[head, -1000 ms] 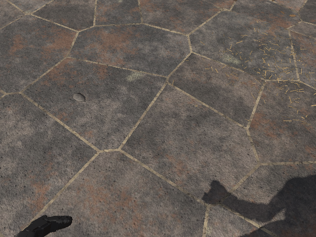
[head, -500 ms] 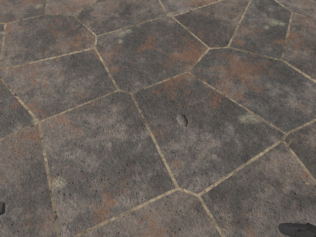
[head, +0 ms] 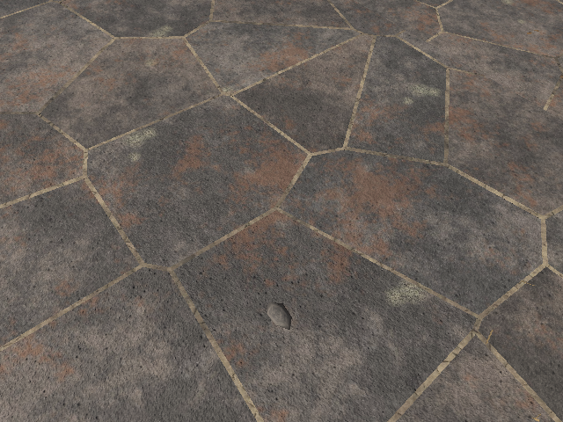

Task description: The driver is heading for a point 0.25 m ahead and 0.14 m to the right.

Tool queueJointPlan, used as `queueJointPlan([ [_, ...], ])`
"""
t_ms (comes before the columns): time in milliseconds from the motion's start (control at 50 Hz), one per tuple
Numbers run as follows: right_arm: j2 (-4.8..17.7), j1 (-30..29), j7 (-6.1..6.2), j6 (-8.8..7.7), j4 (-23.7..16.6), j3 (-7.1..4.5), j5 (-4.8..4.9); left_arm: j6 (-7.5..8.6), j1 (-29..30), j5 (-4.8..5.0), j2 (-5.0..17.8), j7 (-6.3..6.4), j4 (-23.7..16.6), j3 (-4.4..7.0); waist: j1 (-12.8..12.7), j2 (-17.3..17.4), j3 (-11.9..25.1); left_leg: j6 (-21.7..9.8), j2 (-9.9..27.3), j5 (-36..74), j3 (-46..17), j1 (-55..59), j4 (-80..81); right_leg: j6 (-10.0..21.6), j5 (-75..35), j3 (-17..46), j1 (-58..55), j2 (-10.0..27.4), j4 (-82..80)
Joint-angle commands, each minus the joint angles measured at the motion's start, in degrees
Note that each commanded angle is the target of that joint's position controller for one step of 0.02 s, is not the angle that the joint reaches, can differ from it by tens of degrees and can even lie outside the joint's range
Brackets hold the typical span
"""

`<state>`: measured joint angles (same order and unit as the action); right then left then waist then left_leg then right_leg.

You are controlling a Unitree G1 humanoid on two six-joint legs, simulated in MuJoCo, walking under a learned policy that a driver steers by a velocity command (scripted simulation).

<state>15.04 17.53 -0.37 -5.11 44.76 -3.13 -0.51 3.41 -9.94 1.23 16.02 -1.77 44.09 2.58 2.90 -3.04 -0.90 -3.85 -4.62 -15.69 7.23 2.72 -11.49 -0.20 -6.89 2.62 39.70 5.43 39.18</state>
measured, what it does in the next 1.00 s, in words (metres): walks ahead: right foot, then left foot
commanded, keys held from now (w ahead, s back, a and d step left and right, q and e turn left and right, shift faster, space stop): w+e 0.06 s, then no key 0.94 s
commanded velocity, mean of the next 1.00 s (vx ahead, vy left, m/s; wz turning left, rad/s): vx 0.15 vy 0.00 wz -0.12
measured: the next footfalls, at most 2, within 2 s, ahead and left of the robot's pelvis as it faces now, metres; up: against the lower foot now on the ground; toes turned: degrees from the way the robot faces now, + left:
right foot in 0.14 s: +0.26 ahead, -0.13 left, +0.00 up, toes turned -6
left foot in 0.54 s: +0.35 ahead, +0.11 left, +0.00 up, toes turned -8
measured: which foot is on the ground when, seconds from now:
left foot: down 0.00-0.16, up 0.18-0.52, down 0.54-1.00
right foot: up 0.00-0.12, down 0.14-1.00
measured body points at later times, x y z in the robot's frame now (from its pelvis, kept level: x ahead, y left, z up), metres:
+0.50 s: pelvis +0.22 -0.03 +0.00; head +0.24 -0.03 +0.45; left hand +0.39 +0.21 -0.11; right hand +0.30 -0.31 -0.12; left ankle +0.31 +0.12 -0.72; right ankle +0.22 -0.12 -0.74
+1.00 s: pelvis +0.28 +0.00 +0.00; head +0.29 +0.01 +0.44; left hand +0.38 +0.26 -0.14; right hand +0.36 -0.26 -0.13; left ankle +0.31 +0.12 -0.74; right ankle +0.22 -0.12 -0.74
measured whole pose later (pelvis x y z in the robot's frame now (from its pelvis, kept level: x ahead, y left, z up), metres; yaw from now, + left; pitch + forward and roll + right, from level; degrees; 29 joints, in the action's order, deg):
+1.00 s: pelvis +0.28 +0.00 +0.00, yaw -7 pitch -1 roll +0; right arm 12.6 7.6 1.3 -0.5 53.0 -2.3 0.0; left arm -1.1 -11.2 -0.3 14.0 1.7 55.3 2.1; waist -0.7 0.0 -2.0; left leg -0.3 0.1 -15.0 -0.4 -14.6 -30.6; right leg -1.0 18.8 1.1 8.9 0.3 28.7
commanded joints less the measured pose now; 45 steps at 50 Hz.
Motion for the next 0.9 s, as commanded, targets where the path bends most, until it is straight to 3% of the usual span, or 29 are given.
queueJointPlan([
  [20, 9.40, 1.81, 0.65, 0.42, -1.22, -2.56, 0.56, 1.15, 8.77, -0.07, 2.45, -1.41, -7.11, 0.10, 2.33, 4.46, -4.50, -5.63, 18.47, 27.77, -2.33, 1.70, 1.40, 1.66, 2.07, -1.98, 3.31, -0.81, -4.02],
  [60, 10.28, 1.48, 1.14, 1.57, -0.97, -2.83, 0.83, 1.13, 9.23, -0.14, 2.93, -2.31, -8.68, 0.30, 1.37, 5.32, -3.58, -4.79, 19.50, 38.62, -1.26, 5.46, -3.06, 3.26, 8.34, -4.40, 2.75, -2.43, -5.16],
  [80, 10.85, 0.84, 1.55, 2.12, -1.08, -2.90, 0.89, 1.04, 8.05, -0.56, 3.47, -2.50, -9.03, 0.62, 0.07, 6.40, -2.30, -4.11, 19.20, 50.60, -0.76, 5.53, -7.36, 4.23, 11.71, -6.24, -0.80, -4.46, -5.54],
  [100, 11.40, 0.56, 2.04, 2.64, -1.19, -2.91, 0.87, 0.98, 4.42, -1.01, 4.70, -2.46, -8.64, 1.31, -2.09, 7.90, 0.67, -3.30, 18.68, 61.71, -0.67, 5.56, -13.33, 5.21, 14.02, -7.89, -6.39, -7.03, -5.36],
  [120, 11.60, -0.08, 2.40, 3.05, -1.29, -2.76, 0.82, 1.13, -3.05, -1.19, 7.20, -2.09, -7.11, 2.60, -6.17, 7.95, 5.06, -1.84, 17.12, 64.72, 0.03, 3.20, -23.12, 6.63, 11.43, -7.99, -16.49, -9.20, -7.74],
  [140, 11.18, -0.59, 2.65, 2.68, -1.79, -2.32, 0.86, 1.21, -9.83, -1.34, 10.28, -1.20, -6.06, 3.85, -10.31, 5.61, 9.59, 0.84, 14.52, 54.53, 1.26, -5.69, -36.05, 9.01, -2.56, -3.26, -31.30, -6.55, -11.37],
  [160, 4.52, 6.19, 1.70, 1.23, -3.99, -0.11, -1.17, 0.99, -12.81, -2.65, 16.69, -0.23, -5.88, 4.71, -6.23, -8.95, 19.21, 5.24, 5.09, 4.57, 1.10, -30.61, -60.71, 19.85, -28.22, 20.80, -58.03, 11.49, -5.63],
  [180, 6.63, 8.85, 0.34, -0.10, -0.96, 0.28, -0.53, 0.86, -15.53, -2.35, 12.36, 0.03, -6.05, 3.42, -8.42, -5.70, 32.53, 5.95, 0.39, -23.93, -12.09, -36.81, -71.68, 26.65, -36.18, 36.74, -66.88, 19.26, -9.34],
  [200, 10.66, 3.17, -0.32, -0.22, -1.59, -1.04, 2.22, 0.27, -12.84, -2.15, 10.46, 0.07, -6.41, 2.82, -9.95, -0.89, 27.67, 5.22, 4.65, -20.58, -15.66, -38.55, -71.76, 23.17, -34.94, 26.12, -61.36, 16.29, -10.20],
  [220, 9.52, -1.75, -0.17, -0.14, -3.63, -0.53, 2.56, 0.06, -7.99, -1.21, 8.72, 0.17, -6.65, 2.35, -8.27, 0.84, 17.63, 4.98, 7.30, -17.31, -13.15, -41.48, -66.56, 19.93, -30.13, 18.82, -51.99, 13.35, -12.07],
  [240, 8.65, -3.98, 0.44, 0.32, -3.40, -0.49, 1.65, -0.08, -4.39, -0.79, 6.85, 0.29, -6.64, 1.69, -6.31, 4.02, 10.46, 5.33, 8.84, -14.83, -11.47, -41.23, -61.42, 17.67, -25.70, 14.70, -42.30, 10.60, -14.85],
  [260, 8.75, -3.14, 0.97, 1.36, -3.04, -0.88, 1.19, -0.13, -2.09, -1.11, 5.65, 0.37, -6.77, 1.18, -3.78, 3.28, 7.51, 5.67, 10.09, -12.64, -11.15, -36.46, -57.73, 16.57, -23.27, 11.53, -34.01, 8.62, -17.54],
  [300, 6.44, 1.83, 1.74, 3.40, -1.44, -0.60, 0.92, 0.11, 1.33, -2.14, 6.40, 0.03, -6.78, 1.49, -0.45, 0.22, 6.65, 7.34, 9.56, -8.35, -9.76, -27.77, -52.76, 16.48, -23.60, 6.53, -23.67, 6.12, -21.04],
  [340, 5.21, 3.14, 2.47, 3.95, -0.89, -0.30, 0.45, 0.38, 3.19, -2.44, 6.40, 0.21, -6.13, 1.52, 0.53, -1.64, 7.44, 8.51, 9.23, -4.47, -9.29, -25.38, -45.35, 16.13, -26.20, 2.86, -21.61, 4.85, -21.55],
  [400, 4.76, -0.01, 2.66, 4.05, -1.00, -0.05, 0.24, -0.38, 3.07, -2.22, 6.20, 0.99, -4.57, 1.44, -1.08, -2.77, 9.38, 8.59, 9.54, 4.21, -9.49, -23.33, -35.72, 14.44, -19.01, 1.02, -23.48, 4.10, -21.45],
  [460, 5.76, -3.68, 2.47, 4.35, -1.49, -0.46, 0.48, -1.27, 2.50, -2.43, 5.91, 1.23, -2.78, 1.10, -2.62, -3.08, 7.86, 8.05, 9.29, 6.54, -9.90, -21.52, -29.30, 13.58, -4.53, 3.05, -23.48, 4.85, -21.93],
  [520, 5.48, -3.39, 2.16, 3.98, -1.11, -0.77, -0.32, -1.63, 3.49, -1.61, 4.15, 1.12, -1.43, 0.23, -1.04, -2.51, 5.91, 5.81, 7.76, 11.16, -8.72, -15.11, -17.18, 10.29, 8.76, 4.32, -22.07, 3.37, -18.49],
  [540, 6.55, -3.70, 2.16, 3.70, -1.36, -0.92, -1.02, -1.43, 1.35, -1.72, 2.55, 1.09, -0.54, -0.34, -1.45, -0.34, 5.24, 4.68, 9.64, 18.39, -11.13, -12.13, -13.10, 7.16, 14.10, 4.10, -21.32, 1.04, -16.52],
  [560, 10.13, -4.84, 2.51, 3.59, -2.29, -1.54, -1.06, -1.17, -2.55, -2.86, 1.91, 1.04, -0.02, -0.51, -4.78, 6.01, 5.24, 2.57, 14.60, 27.18, -16.02, -9.87, -13.21, 4.19, 22.00, 1.97, -19.86, -3.23, -12.65],
  [580, 10.25, -7.29, 2.70, 3.94, -2.08, -1.50, -0.73, -1.14, -6.87, -2.95, 0.57, 1.17, 1.00, -0.69, -8.08, 12.91, 5.72, -1.22, 16.80, 22.19, -17.97, -11.63, -13.21, 2.15, 27.72, -0.93, -20.26, -6.30, -12.25],
  [600, 6.53, -8.39, 2.20, 4.08, -1.89, -0.93, -0.29, -1.73, -3.92, -2.96, 1.40, 1.60, 1.00, -0.82, -6.26, 12.67, 4.95, -0.98, 14.63, 10.42, -17.23, -16.97, -11.67, 1.08, 25.02, -1.70, -24.64, -5.80, -13.03],
  [620, 5.02, -8.74, 1.83, 4.02, -1.80, -0.58, -0.39, -2.47, -1.13, -2.54, 3.05, 1.97, 0.90, -0.35, -4.89, 10.73, 2.93, 0.72, 12.21, 6.13, -15.55, -18.85, -11.44, 1.16, 23.13, -1.43, -24.92, -5.54, -13.12],
  [660, 5.33, -8.01, 1.51, 3.38, -1.07, -0.50, -0.38, -3.68, -0.30, -2.34, 3.72, 2.50, 1.38, -0.06, -3.97, 9.30, 2.10, 2.40, 10.38, 8.63, -13.47, -18.07, -12.68, 1.60, 20.31, -0.28, -24.76, -4.72, -13.44],
  [720, 5.24, -6.47, 1.71, 2.82, 0.59, -0.51, 0.11, -3.58, -0.60, -2.05, 3.50, 2.62, 2.56, 0.02, -3.26, 7.01, 3.77, 2.31, 9.73, 16.50, -12.37, -14.14, -15.33, 1.44, 15.52, 0.23, -25.37, -4.03, -13.48],
  [800, 5.05, -7.18, 2.07, 3.19, 2.06, -0.55, 0.33, -3.32, -0.85, -1.56, 3.24, 2.85, 4.74, 0.24, -2.84, 4.90, 4.81, 1.38, 9.35, 22.52, -11.77, -11.24, -16.94, 0.76, 11.55, 0.11, -26.17, -3.84, -13.12],
  [900, 4.62, -8.97, 1.94, 3.79, 4.18, -0.60, 0.46, -3.87, -1.67, -1.50, 3.20, 3.39, 7.55, 0.45, -3.12, 3.45, 3.74, 0.98, 8.67, 22.27, -11.18, -11.20, -16.55, 0.24, 10.89, -0.11, -27.53, -3.76, -13.62],
])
